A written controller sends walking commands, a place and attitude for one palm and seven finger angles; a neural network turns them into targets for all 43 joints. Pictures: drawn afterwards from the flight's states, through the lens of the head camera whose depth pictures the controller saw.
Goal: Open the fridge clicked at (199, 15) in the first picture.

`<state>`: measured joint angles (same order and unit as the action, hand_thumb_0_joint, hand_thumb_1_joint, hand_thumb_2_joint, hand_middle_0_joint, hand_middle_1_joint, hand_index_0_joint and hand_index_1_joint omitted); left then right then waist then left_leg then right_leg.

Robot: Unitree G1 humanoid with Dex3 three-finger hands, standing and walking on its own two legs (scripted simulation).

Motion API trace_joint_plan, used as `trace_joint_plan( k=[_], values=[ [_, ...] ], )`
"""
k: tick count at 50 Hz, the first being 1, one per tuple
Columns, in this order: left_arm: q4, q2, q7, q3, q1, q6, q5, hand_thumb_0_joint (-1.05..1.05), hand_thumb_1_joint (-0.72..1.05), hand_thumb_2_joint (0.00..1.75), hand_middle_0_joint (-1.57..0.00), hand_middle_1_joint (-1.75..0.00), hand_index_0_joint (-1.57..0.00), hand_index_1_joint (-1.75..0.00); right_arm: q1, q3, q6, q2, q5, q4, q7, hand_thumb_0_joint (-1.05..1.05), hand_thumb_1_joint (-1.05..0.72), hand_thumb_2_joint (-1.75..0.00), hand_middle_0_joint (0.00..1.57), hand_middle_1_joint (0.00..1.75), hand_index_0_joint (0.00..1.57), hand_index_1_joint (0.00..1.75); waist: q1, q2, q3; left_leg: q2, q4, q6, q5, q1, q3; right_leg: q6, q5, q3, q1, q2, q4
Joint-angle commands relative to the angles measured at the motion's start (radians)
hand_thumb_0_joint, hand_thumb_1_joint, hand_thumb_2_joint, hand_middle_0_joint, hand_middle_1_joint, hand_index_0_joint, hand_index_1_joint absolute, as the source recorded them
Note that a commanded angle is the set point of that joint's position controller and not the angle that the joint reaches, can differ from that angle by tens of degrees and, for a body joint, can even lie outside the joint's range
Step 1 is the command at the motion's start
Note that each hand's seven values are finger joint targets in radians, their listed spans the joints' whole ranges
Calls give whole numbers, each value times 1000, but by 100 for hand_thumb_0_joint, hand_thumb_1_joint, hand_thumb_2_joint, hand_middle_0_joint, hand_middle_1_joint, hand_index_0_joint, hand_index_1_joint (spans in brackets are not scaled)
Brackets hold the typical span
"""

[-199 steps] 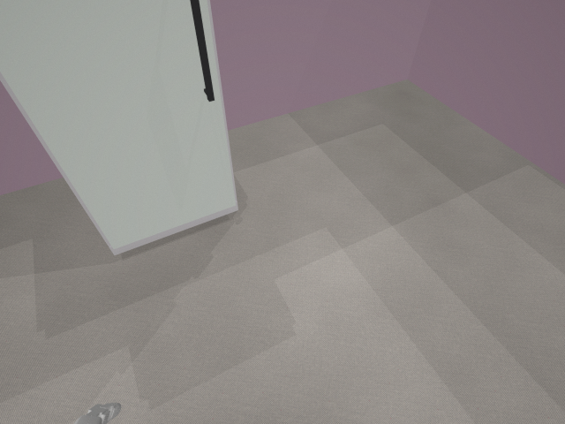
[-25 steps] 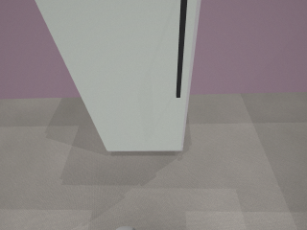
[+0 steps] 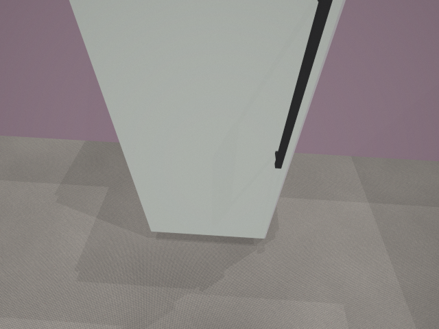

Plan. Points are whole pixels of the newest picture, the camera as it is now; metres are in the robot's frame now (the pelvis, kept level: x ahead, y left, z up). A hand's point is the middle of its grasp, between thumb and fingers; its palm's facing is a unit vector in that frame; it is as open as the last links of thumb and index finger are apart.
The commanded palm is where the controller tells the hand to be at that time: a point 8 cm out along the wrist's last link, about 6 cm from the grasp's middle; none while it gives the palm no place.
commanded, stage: take the last steps up to it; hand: right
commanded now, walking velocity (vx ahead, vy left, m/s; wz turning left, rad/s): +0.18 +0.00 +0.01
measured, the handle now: (294, 99) +0.60 -0.12 +0.11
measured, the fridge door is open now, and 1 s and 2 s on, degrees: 0 0 0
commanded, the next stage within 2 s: come to a stop and stand still in 0.06 s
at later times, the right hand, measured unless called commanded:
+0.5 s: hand out of the picture +0.14 -0.18 -0.18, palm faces +0.01 +0.97 -0.24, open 7.3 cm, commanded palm none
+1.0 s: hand out of the picture +0.10 -0.21 -0.18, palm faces +0.06 +0.98 -0.20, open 7.4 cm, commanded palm none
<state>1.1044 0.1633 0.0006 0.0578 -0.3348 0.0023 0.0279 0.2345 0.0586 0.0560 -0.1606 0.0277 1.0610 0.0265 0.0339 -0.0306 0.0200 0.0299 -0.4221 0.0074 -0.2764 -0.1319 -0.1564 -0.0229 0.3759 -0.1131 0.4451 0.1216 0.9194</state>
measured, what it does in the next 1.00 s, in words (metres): steps on the spot: right foot, then left foot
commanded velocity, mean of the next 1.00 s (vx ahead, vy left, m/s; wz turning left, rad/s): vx -0.05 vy -0.03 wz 0.00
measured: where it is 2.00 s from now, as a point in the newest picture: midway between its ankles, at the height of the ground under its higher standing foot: outside the picture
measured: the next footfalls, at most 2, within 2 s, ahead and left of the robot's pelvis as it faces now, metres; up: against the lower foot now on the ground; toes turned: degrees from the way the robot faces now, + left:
right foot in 0.14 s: +0.16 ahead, -0.12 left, +0.00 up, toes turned -9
left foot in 0.50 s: +0.12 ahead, +0.12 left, +0.00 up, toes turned +5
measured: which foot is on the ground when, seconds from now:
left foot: down 0.00-0.14, up 0.16-0.48, down 0.50-1.00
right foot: up 0.00-0.12, down 0.14-0.50, up 0.52-0.84, down 0.86-1.00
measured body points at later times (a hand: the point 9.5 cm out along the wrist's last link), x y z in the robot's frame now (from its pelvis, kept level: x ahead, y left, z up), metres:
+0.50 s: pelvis +0.10 +0.01 -0.01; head +0.12 +0.02 +0.44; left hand +0.15 +0.24 -0.17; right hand +0.14 -0.23 -0.16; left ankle +0.14 +0.13 -0.74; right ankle +0.12 -0.11 -0.74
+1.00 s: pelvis +0.07 -0.02 +0.00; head +0.08 -0.04 +0.45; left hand +0.10 +0.21 -0.15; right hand +0.10 -0.26 -0.16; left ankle +0.10 +0.12 -0.73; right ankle +0.04 -0.13 -0.74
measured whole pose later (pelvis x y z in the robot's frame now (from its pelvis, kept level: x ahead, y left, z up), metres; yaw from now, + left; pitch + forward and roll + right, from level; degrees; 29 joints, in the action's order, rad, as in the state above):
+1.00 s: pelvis +0.07 -0.02 +0.00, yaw +0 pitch -1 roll +0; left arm 1.06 0.15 0.03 0.02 -0.25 0.02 0.02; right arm 0.21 0.05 -0.05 -0.20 0.03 1.06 0.02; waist -0.02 0.04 0.03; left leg 0.07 -0.57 -0.02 -0.26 -0.31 -0.05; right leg 0.02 0.30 -0.07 0.16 0.00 0.46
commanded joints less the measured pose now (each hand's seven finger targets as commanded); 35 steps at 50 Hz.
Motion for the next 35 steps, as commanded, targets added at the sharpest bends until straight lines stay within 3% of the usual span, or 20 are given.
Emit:
trace_joint_plan(
  k=[1,4,5,6,7,8,9,11,12,14,16,20,23,24,25,26,27,29,31,35],
  values=[
    [-79,3,-17,-3,10,-27,-5,0,90,90,-20,-30,-20,-30,62,4,5,-128,2,3,-7,0,-90,-90,20,30,20,30,-14,181,83,239,192,137,140,-100,155,1,-82,-15,-34,-12,-177],
    [-71,33,-14,-4,-6,-40,-4,0,90,90,-20,-30,-20,-30,66,7,-5,-136,-6,9,-9,0,-90,-90,20,30,20,30,7,159,72,192,104,99,103,-128,129,6,-181,-52,-198,-47,-341],
    [-52,58,-10,1,-59,-46,-2,0,90,90,-20,-30,-20,-30,70,5,-10,-123,-8,12,-10,0,-90,-90,20,30,20,30,31,108,48,162,8,80,99,-162,107,9,-209,-42,-305,-48,-402],
    [-38,124,-3,14,-123,-52,2,0,90,90,-20,-30,-20,-30,91,-1,-16,-90,-9,5,-14,0,-90,-90,20,30,20,30,51,-57,10,94,-165,43,26,-251,72,42,-221,87,-422,43,-470],
    [-33,226,7,35,-191,-52,13,0,90,90,-20,-30,-20,-30,104,-4,-19,-42,-16,-17,-19,0,-90,-90,20,30,20,30,71,-274,-22,-9,-414,-4,-232,-378,-16,139,-200,364,-487,264,-604],
    [-23,234,17,30,-211,-47,10,0,90,90,-20,-30,-20,-30,60,-8,-23,-64,-6,-39,-13,0,-90,-90,20,30,20,30,85,-296,-32,-24,-618,1,-358,-410,62,186,-165,477,-448,326,-695],
    [-40,203,28,18,-135,-45,5,0,90,90,-20,-30,-20,-30,39,-7,-26,-61,-6,-34,-11,0,-90,-90,20,30,20,30,57,-207,16,30,-699,7,-308,-434,119,205,-272,442,-370,328,-684],
    [-81,113,37,-15,50,-51,-3,0,90,90,-20,-30,-20,-30,71,-15,-34,-36,-12,5,-11,0,-90,-90,20,30,20,30,-22,-72,58,90,-594,-19,-204,-322,159,183,-556,240,-230,258,-653],
    [-86,114,41,-21,88,-54,-3,0,90,90,-20,-30,-20,-30,107,-23,-44,-15,-15,20,-8,0,-90,-90,20,30,20,30,-42,-60,9,86,-503,-34,-181,-261,153,173,-713,167,-255,227,-623],
    [-77,134,45,-13,106,-42,-12,0,90,90,-20,-30,-20,-30,133,-25,-64,-23,-18,27,0,0,-90,-90,20,30,20,30,-41,-90,-58,65,-374,-45,-150,-208,120,173,-846,101,-325,202,-576],
    [-72,141,47,6,108,-26,-14,0,90,90,-20,-30,-20,-30,122,-17,-75,-40,-10,9,5,0,-90,-90,20,30,20,30,-33,-78,-44,48,-327,-40,-121,-200,95,178,-842,93,-318,205,-563],
    [-94,163,42,30,145,-2,-7,0,90,90,-20,-30,-20,-30,122,1,-91,-48,-2,-30,6,0,-90,-90,20,30,20,30,-45,-131,-26,33,-318,-28,-62,-169,83,176,-706,93,-242,210,-543],
    [-113,140,31,35,174,11,-11,0,90,90,-20,-30,-20,-30,162,10,-75,-76,4,-39,7,0,-90,-90,20,30,20,30,-77,-35,-23,62,-86,-20,204,-69,115,93,-420,40,-164,122,-412],
    [-121,88,24,30,153,15,-18,0,90,90,-20,-30,-20,-30,140,14,-63,-134,13,-51,12,0,-90,-90,20,30,20,30,-64,150,-29,189,9,26,365,-74,295,32,-182,-28,-113,1,-282],
    [-133,43,16,21,126,26,-23,0,90,90,-20,-30,-20,-30,104,18,-58,-196,9,-69,8,0,-90,-90,20,30,20,30,-47,260,-24,340,106,118,416,-126,402,4,134,-20,-84,-91,-148],
    [-133,44,19,21,136,44,-21,0,90,90,-20,-30,-20,-30,89,16,-58,-195,6,-80,9,0,-90,-90,20,30,20,30,-63,231,-42,366,138,179,388,-168,427,8,216,57,-107,-90,-29],
    [-125,48,19,21,131,49,-18,0,90,90,-20,-30,-20,-30,46,20,-55,-192,6,-86,13,0,-90,-90,20,30,20,30,-50,262,-39,342,134,189,355,-161,422,12,195,100,-73,-87,50],
    [-106,73,16,22,107,44,-15,0,90,90,-20,-30,-20,-30,-8,17,-52,-166,4,-97,16,0,-90,-90,20,30,20,30,-37,194,-35,301,103,181,380,-109,348,3,112,118,-27,-81,129],
    [-102,81,12,20,107,41,-16,0,90,90,-20,-30,-20,-30,-6,22,-52,-170,3,-101,19,0,-90,-90,20,30,20,30,-51,164,-54,297,91,171,411,-58,310,-12,86,112,-17,-79,106],
    [-123,74,9,10,133,34,-14,0,90,90,-20,-30,-20,-30,34,32,-53,-195,7,-94,17,0,-90,-90,20,30,20,30,-88,194,-69,301,97,178,385,15,329,-21,110,95,-36,-87,-66]
  ],
)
